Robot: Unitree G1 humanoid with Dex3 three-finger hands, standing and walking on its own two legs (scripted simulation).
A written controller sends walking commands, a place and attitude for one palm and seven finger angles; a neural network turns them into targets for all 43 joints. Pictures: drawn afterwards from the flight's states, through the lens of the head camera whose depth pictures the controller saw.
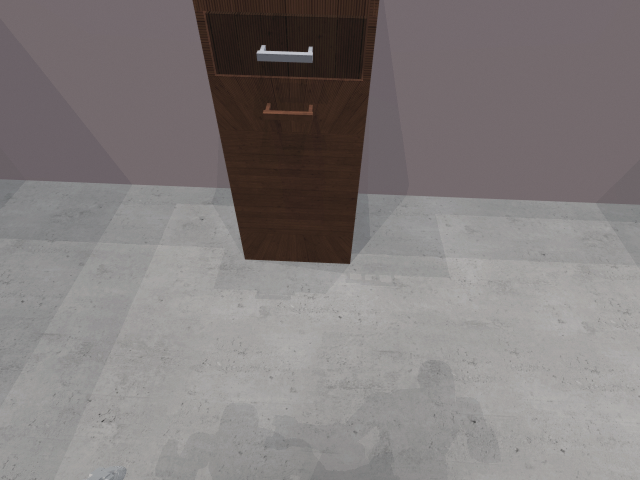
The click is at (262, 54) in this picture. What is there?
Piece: drawer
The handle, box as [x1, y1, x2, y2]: [256, 45, 312, 62]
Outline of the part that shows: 256,53 257,60 312,62 312,47 309,47 307,52 266,51 265,45 262,45 260,50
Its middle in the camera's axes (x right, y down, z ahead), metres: -0.09 -0.46 +0.96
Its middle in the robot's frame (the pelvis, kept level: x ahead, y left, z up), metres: +1.03 +0.14 +0.09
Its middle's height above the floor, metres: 0.86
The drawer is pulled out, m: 0.00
